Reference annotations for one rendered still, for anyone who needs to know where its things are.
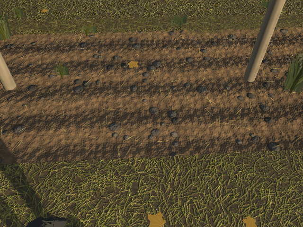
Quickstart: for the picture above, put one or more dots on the left robot hand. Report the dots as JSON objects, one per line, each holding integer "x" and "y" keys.
{"x": 48, "y": 222}

